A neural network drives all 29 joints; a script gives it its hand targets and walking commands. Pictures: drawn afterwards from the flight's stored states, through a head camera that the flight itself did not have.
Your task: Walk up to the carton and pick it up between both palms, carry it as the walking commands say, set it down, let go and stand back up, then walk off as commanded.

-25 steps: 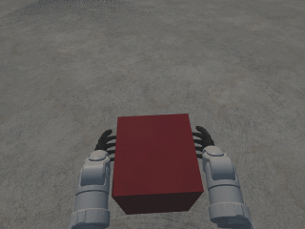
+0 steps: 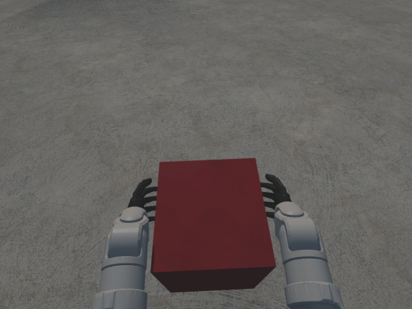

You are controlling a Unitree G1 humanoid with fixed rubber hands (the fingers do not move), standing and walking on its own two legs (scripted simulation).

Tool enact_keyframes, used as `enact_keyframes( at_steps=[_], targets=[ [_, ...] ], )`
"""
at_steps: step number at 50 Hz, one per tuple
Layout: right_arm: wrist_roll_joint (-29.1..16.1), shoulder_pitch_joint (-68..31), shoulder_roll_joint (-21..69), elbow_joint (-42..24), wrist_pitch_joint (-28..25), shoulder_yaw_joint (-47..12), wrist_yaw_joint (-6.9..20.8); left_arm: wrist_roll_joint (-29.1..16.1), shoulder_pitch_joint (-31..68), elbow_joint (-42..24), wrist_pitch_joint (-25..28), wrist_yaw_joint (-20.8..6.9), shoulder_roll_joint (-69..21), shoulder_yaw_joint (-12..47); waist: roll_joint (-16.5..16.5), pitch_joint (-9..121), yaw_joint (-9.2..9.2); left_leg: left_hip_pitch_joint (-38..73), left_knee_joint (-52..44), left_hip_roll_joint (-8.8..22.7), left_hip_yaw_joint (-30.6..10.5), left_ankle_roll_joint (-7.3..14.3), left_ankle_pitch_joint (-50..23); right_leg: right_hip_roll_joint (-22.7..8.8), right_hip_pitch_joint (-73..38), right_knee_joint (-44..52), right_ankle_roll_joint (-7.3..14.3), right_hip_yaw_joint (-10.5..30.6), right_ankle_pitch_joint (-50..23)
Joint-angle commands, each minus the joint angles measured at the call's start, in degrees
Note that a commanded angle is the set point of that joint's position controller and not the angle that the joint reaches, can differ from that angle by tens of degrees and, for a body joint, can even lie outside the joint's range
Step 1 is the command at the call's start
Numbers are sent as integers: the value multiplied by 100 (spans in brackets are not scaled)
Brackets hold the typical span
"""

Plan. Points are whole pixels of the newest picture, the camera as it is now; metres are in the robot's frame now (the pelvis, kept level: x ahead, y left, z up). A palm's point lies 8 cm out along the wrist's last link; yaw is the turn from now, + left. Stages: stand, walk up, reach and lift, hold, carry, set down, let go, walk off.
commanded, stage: hold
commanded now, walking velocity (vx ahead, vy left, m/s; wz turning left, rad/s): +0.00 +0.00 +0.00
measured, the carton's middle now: (210, 229) +0.29 +0.00 -0.04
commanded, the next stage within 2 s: carry in 0.06 s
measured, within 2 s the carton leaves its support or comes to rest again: neither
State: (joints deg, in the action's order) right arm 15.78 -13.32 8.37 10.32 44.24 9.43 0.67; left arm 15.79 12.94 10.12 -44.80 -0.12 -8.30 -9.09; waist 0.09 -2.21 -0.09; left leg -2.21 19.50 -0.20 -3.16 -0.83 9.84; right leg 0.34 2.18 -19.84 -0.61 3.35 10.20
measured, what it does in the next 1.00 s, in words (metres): walks ahead: right foot, then left foot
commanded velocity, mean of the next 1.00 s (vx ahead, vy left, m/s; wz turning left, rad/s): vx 0.49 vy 0.00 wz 0.00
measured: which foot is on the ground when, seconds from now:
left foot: down 0.00-0.50, up 0.52-0.82, down 0.84-1.00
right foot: down 0.00-0.28, up 0.30-0.46, down 0.48-0.88, up 0.90-1.00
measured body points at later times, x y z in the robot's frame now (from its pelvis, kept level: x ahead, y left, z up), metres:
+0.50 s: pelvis +0.11 +0.01 -0.01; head +0.09 +0.01 +0.44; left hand +0.39 +0.16 +0.08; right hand +0.40 -0.13 +0.08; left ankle +0.02 +0.13 -0.75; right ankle +0.13 -0.08 -0.75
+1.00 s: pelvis +0.39 +0.08 -0.01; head +0.41 +0.09 +0.44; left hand +0.66 +0.24 +0.05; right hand +0.68 -0.05 +0.05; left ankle +0.43 +0.16 -0.75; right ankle +0.29 -0.05 -0.66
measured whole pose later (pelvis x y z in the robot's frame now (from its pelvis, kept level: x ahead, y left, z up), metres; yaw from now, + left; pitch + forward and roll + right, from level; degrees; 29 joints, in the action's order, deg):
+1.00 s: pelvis +0.39 +0.08 -0.01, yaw +3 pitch +5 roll +0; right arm 7.1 -11.1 8.0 -17.5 70.7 4.8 -5.8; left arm 6.9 10.7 -18.9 -71.7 5.8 -7.8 -5.8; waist 1.3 3.0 0.4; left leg -21.6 25.2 2.0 14.6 4.5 9.4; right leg -5.1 25.9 -63.5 -1.2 -3.7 20.4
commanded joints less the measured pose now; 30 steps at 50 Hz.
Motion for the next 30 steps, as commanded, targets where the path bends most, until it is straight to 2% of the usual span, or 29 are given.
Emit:
enact_keyframes(
  at_steps=[1, 2, 3, 4, 5, 6, 8, 9, 10, 11, 12, 13, 14, 15, 16, 17, 18, 19, 21, 22, 23, 24, 25, 26, 27, 28, 29, 30],
  targets=[
    [-1418, -2375, 5141, -389, -237, -2755, 1298, -1424, 2450, -460, 281, -1301, -5113, 2758, 8, 1264, -11, 268, -232, -506, -58, 30, -705, 463, -88, 287, 51, 69, -742],
    [-1414, -2381, 5143, -382, -238, -2750, 1297, -1422, 2458, -455, 283, -1303, -5109, 2754, 9, 1261, -12, 263, -231, -506, -55, 31, -688, 462, -82, 287, 51, 69, -724],
    [-1590, -2861, 5070, -517, -216, -3074, 1258, -1560, 2963, -508, 220, -1297, -4906, 2950, 0, 1707, -27, -793, 217, 621, -160, 111, 664, -580, 735, -243, 156, -98, 801],
    [-1642, -2845, 5114, -411, -192, -3049, 1258, -1581, 2871, -360, 228, -1280, -4967, 2884, -1, 1732, -43, -962, 184, 533, -345, 200, 1787, -512, 816, -154, 232, 118, 1886],
    [-1684, -2876, 5110, -455, -162, -3140, 1268, -1635, 2881, -456, 225, -1274, -5003, 2989, 7, 1583, -66, -1367, 219, 474, -331, 209, 2540, -571, 942, 47, 294, 303, 2602],
    [-1762, -2930, 5131, -579, -122, -3256, 1250, -1739, 2971, -677, 197, -1257, -5018, 3107, 71, 1543, -75, -1695, 429, 414, -274, 198, 2660, -692, 848, 145, 372, 494, 2852],
    [-1968, -3015, 5120, -954, 61, -3463, 1172, -1996, 3103, -1056, 22, -1170, -5140, 3378, 420, 1512, -93, -2107, 983, 252, 24, 141, 2124, -1013, 655, 431, 548, 841, 2871],
    [-2023, -2935, 5087, -954, 203, -3510, 1145, -2031, 2996, -1001, -117, -1131, -5153, 3445, 673, 1597, -86, -2126, 1305, 171, 270, 113, 1779, -1191, 621, 611, 641, 1019, 2830],
    [-2114, -2860, 5075, -957, 351, -3574, 1130, -2078, 2920, -950, -262, -1090, -5136, 3513, 845, 1630, -55, -2014, 1468, 100, 536, 96, 1449, -1320, 694, 731, 721, 1066, 2759],
    [-2243, -2839, 5042, -1009, 500, -3650, 1127, -2118, 2818, -932, -404, -1044, -5099, 3549, 872, 1603, -30, -1743, 1232, 62, 714, 90, 1380, -1332, 948, 773, 750, 955, 2782],
    [-2380, -2847, 5022, -1104, 636, -3725, 1118, -2198, 2856, -1062, -547, -1004, -5053, 3630, 759, 1600, -4, -1450, 861, 24, 777, 108, 1374, -1219, 1196, 635, 688, 707, 2848],
    [-2522, -2877, 5029, -1273, 775, -3818, 1099, -2299, 2963, -1296, -687, -961, -5038, 3730, 475, 1573, 38, -1000, 405, 100, 627, 172, 1372, -980, 1564, 226, 535, 332, 2714],
    [-2605, -2835, 4976, -1413, 903, -3856, 1065, -2440, 3120, -1595, -846, -932, -5042, 3856, -159, 1574, 107, -598, -114, 558, -156, 350, 1669, -623, 2062, -590, 303, -174, 2355],
    [-2654, -2777, 4896, -1570, 1045, -3852, 1019, -2560, 3180, -1836, -1014, -914, -5030, 3945, -1102, 1691, 155, -98, -713, 1214, -1236, 629, 2185, -269, 2661, -1729, 68, -752, 1938],
    [-2705, -2740, 4886, -1688, 1202, -3868, 954, -2669, 3234, -2021, -1197, -921, -4941, 3995, -1605, 1581, 179, 396, -860, 1674, -1993, 925, 1889, -179, 3515, -2280, -50, -992, 1828],
    [-2741, -2753, 4893, -1853, 1375, -3912, 882, -2777, 3258, -2172, -1387, -946, -4885, 4053, -1507, 1410, 172, 412, -855, 1965, -2238, 1158, 1277, -309, 3822, -2235, -35, -875, 1931],
    [-2797, -2683, 4903, -2141, 1550, -3990, 824, -2920, 3136, -2276, -1568, -945, -4910, 4083, -1018, 1478, 171, 345, -790, 1964, -2074, 1191, 776, -335, 3726, -2054, -13, -786, 1940],
    [-2892, -2582, 4933, -2490, 1720, -4112, 784, -3086, 2994, -2511, -1728, -928, -4983, 4166, -758, 1682, 192, 420, -672, 1847, -1676, 1131, 375, -252, 3519, -1772, -27, -884, 1765],
    [-3004, -2335, 4856, -2825, 2018, -4196, 763, -3146, 2599, -2696, -2006, -874, -4965, 4223, -786, 1986, 174, 371, -343, 1480, -800, 924, -242, 38, 2759, -1014, -42, -1292, 1064],
    [-3063, -2272, 4793, -2924, 2138, -4217, 783, -3122, 2422, -2754, -2111, -842, -4946, 4232, -814, 2108, 125, 58, -180, 1314, -403, 791, -298, 121, 2021, -572, -18, -1475, 617],
    [-3127, -2213, 4744, -3016, 2245, -4255, 808, -3103, 2304, -2829, -2204, -814, -4903, 4222, -723, 2216, 91, -524, 63, 1157, -76, 648, -7, 104, 1060, -315, 43, -1503, 350],
    [-3176, -2202, 4687, -3111, 2345, -4286, 822, -3100, 2216, -2910, -2291, -795, -4857, 4198, -538, 2337, 21, -1360, 516, 999, 177, 490, 426, -94, -61, -218, 166, -1277, 308],
    [-3222, -2251, 4638, -3196, 2452, -4290, 839, -3073, 2097, -2988, -2376, -776, -4791, 4155, 84, 2454, -108, -2353, 1537, 757, 586, 285, 726, -800, -1124, 144, 380, -288, 974],
    [-3291, -2289, 4644, -3280, 2605, -4363, 874, -2926, 1829, -2925, -2450, -758, -4729, 4043, 1456, 2420, -171, -3941, 3098, 339, 1038, 51, 1593, -2274, -1982, 626, 964, 1875, 1557],
    [-3418, -2538, 4641, -3375, 2678, -4382, 913, -2982, 1918, -2959, -2495, -731, -4824, 4051, 1311, 1981, -168, -4784, 3828, 323, 727, 106, 2116, -2804, -1803, 912, 1507, 2521, 1016],
    [-3510, -2658, 4730, -3348, 2716, -4401, 948, -3025, 2072, -3031, -2532, -702, -4945, 4065, 640, 1825, -143, -4915, 4072, 610, 417, 155, 2075, -2763, -1633, 830, 1634, 2241, 387],
    [-3545, -2617, 4832, -3274, 2722, -4403, 977, -3091, 2217, -3136, -2551, -704, -5005, 4111, 217, 1722, -136, -4865, 3990, 728, 355, 121, 1822, -2608, -1460, 843, 1518, 1746, 34],
    [-3529, -2571, 4938, -3251, 2717, -4371, 995, -3175, 2362, -3280, -2559, -718, -5071, 4175, 84, 1644, -128, -4777, 3561, 818, 414, 60, 1555, -2425, -1342, 942, 1350, 1202, 81]
  ],
)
